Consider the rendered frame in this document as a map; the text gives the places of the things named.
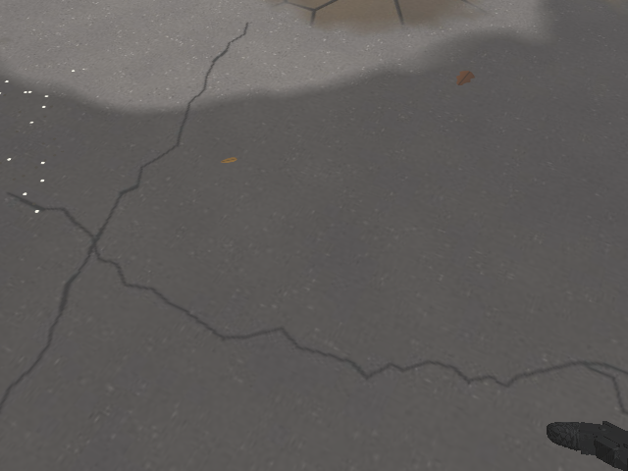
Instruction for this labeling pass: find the right robot hand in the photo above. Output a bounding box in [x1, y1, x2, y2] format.
[547, 421, 628, 471]

